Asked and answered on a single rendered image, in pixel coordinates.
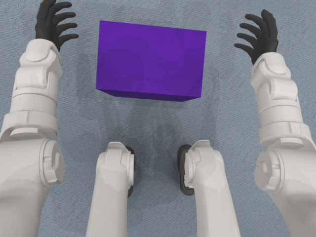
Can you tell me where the left robot forearm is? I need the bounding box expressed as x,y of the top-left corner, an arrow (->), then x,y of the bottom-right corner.
0,39 -> 63,143

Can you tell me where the carton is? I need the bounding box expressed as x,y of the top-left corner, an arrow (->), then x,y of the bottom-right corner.
96,20 -> 206,102

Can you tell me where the robot right foot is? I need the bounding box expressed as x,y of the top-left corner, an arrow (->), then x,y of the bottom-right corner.
177,145 -> 195,196

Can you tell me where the right robot forearm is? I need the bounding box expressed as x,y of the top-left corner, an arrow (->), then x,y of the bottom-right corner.
250,52 -> 316,153

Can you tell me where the robot right upper arm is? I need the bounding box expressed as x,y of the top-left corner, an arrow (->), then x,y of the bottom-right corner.
254,148 -> 316,237

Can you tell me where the robot left shin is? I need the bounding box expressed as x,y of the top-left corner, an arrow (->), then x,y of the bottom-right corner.
96,142 -> 130,188

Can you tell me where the robot left hand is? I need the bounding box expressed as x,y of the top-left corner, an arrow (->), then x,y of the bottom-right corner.
35,0 -> 79,52

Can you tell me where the robot left upper arm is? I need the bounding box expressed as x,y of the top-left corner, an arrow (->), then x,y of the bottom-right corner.
0,138 -> 65,237

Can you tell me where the robot right hand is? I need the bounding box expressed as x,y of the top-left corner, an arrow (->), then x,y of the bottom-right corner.
234,9 -> 278,65

